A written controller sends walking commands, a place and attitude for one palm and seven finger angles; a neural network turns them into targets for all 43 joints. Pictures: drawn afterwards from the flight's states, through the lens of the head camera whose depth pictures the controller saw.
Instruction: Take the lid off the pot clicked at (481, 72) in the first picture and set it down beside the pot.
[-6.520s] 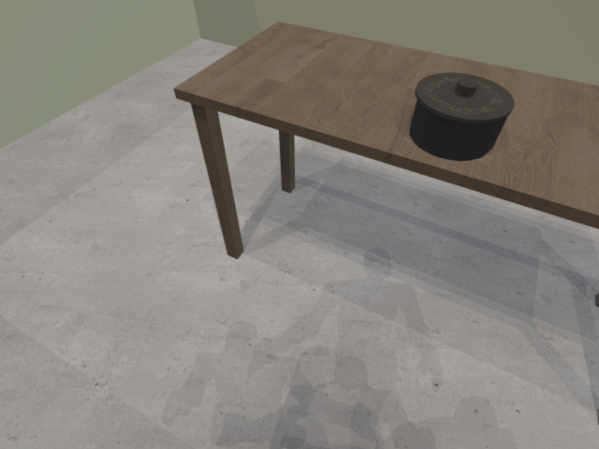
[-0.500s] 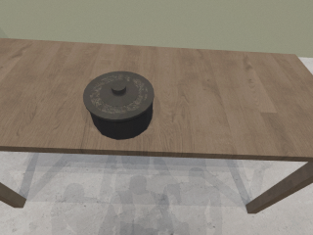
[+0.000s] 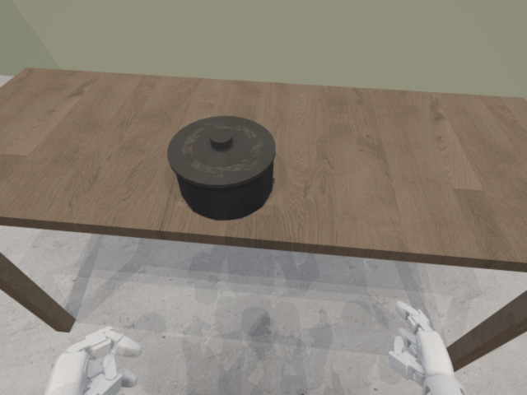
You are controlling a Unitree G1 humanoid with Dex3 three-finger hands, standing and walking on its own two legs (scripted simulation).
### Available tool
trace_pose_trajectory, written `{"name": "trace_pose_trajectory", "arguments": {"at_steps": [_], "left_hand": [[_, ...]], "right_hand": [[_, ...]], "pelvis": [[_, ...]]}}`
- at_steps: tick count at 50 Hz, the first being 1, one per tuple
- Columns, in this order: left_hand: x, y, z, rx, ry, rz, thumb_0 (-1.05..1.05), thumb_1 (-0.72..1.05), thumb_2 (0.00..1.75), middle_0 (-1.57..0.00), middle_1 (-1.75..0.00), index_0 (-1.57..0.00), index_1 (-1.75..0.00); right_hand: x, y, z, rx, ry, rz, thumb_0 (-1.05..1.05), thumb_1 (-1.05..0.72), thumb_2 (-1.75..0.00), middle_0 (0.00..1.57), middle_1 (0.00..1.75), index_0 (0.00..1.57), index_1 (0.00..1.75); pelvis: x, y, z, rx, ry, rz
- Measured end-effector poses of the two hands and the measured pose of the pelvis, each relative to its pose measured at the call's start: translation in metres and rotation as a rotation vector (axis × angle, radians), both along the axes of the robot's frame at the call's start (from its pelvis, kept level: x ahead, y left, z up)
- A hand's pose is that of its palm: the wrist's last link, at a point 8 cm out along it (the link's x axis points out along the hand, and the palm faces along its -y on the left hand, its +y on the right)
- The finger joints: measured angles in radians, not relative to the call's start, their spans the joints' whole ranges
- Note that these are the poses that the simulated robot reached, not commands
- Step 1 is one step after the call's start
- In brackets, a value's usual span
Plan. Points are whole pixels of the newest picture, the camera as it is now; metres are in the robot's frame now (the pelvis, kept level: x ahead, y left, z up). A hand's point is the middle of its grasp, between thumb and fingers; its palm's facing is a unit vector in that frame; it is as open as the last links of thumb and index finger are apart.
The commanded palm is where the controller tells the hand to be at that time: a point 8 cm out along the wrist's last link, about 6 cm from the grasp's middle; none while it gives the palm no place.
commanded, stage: lift the closed hand beside the body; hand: left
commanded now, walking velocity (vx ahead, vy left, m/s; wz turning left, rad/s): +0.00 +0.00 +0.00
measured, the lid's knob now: (221, 138) +0.50 +0.14 +0.12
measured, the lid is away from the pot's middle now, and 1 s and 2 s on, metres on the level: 0.00 0.00 0.00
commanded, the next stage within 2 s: raise the hand higher, near the body in 0.10 s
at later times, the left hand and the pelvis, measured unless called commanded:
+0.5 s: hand (100, 336) +0.17 +0.23 +0.06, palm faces +0.22 -0.88 -0.42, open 3.1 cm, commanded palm +0.12 +0.27 +0.10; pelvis +0.03 +0.00 +0.00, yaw -2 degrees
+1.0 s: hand (96, 287) +0.20 +0.23 +0.12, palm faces +0.29 -0.85 -0.44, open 3.1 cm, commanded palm +0.16 +0.26 +0.16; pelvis +0.03 +0.00 +0.00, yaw -2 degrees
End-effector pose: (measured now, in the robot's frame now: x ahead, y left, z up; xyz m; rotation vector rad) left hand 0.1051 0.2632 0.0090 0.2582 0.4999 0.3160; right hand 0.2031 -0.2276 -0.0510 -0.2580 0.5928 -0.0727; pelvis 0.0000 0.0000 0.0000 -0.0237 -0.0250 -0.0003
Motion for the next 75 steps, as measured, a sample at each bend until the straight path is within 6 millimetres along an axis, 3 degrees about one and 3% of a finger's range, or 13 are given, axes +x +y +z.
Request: {"name": "trace_pose_trajectory", "arguments": {"at_steps": [6, 13, 20, 37, 55, 60, 65, 71, 75], "left_hand": [[0.003, 0.005, 0.022, 0.034, -0.06, -0.002, 0.01, 0.9, 0.89, -1.17, -1.36, -1.17, -1.36], [0.013, 0.012, 0.051, 0.109, -0.117, -0.031, 0.01, 0.9, 0.89, -1.27, -1.46, -1.26, -1.47], [0.024, 0.01, 0.068, 0.146, -0.152, -0.07, 0.01, 0.9, 0.89, -1.29, -1.49, -1.29, -1.49], [0.046, 0.006, 0.108, 0.208, -0.312, -0.1, 0.01, 0.9, 0.89, -1.3, -1.5, -1.3, -1.5], [0.068, 0.003, 0.148, 0.283, -0.492, -0.14, 0.01, 0.9, 0.89, -1.3, -1.5, -1.3, -1.5], [0.078, -0.002, 0.161, 0.798, -0.301, -0.322, 0.01, 0.87, 0.91, -1.3, -1.46, -1.29, -1.47], [0.082, 0.001, 0.164, 1.116, -0.086, -0.49, 0.01, 0.77, 0.97, -1.27, -1.36, -1.26, -1.37], [0.089, 0.011, 0.164, 1.144, 0.07, -0.594, 0.0, 0.6, 1.07, -1.21, -1.18, -1.21, -1.19], [0.095, 0.008, 0.169, 1.131, 0.074, -0.681, 0.0, 0.48, 1.14, -1.17, -1.05, -1.17, -1.05]], "right_hand": [[-0.008, 0.009, -0.012, 0.022, 0.052, -0.002, 0.01, -0.9, -0.9, 0.21, 0.29, 0.2, 0.3], [-0.016, 0.017, -0.025, 0.057, 0.103, -0.018, 0.01, -0.9, -0.9, 0.21, 0.3, 0.2, 0.3], [-0.009, 0.015, -0.028, 0.061, 0.1, -0.028, 0.01, -0.9, -0.9, 0.21, 0.3, 0.2, 0.3], [0.029, 0.013, -0.011, 0.051, 0.007, -0.007, 0.01, -0.9, -0.9, 0.21, 0.29, 0.2, 0.3], [0.012, 0.01, -0.022, 0.067, 0.061, -0.018, 0.01, -0.9, -0.9, 0.21, 0.29, 0.2, 0.3], [0.008, 0.005, -0.03, 0.058, 0.138, 0.023, 0.01, -0.9, -0.9, 0.21, 0.29, 0.2, 0.3], [0.008, -0.001, -0.042, 0.084, 0.193, 0.011, 0.01, -0.9, -0.9, 0.21, 0.29, 0.2, 0.3], [0.007, 0.003, -0.046, 0.104, 0.193, 0.008, 0.01, -0.91, -0.9, 0.2, 0.29, 0.2, 0.3], [0.006, 0.01, -0.041, 0.092, 0.17, 0.027, 0.01, -0.91, -0.9, 0.2, 0.29, 0.2, 0.3]], "pelvis": [[0.006, 0.0, 0.001, 0.003, -0.007, -0.003], [0.015, 0.002, 0.002, 0.008, -0.004, -0.013], [0.024, 0.004, 0.002, 0.011, 0.008, -0.023], [0.035, 0.002, 0.002, 0.013, 0.012, -0.027], [0.033, -0.002, 0.002, 0.011, 0.001, -0.035], [0.026, -0.002, -0.003, 0.012, 0.04, -0.036], [0.017, 0.001, -0.007, 0.006, 0.055, -0.03], [0.007, 0.003, -0.006, 0.003, 0.042, -0.005], [-0.002, 0.004, -0.004, 0.0, 0.024, 0.005]]}}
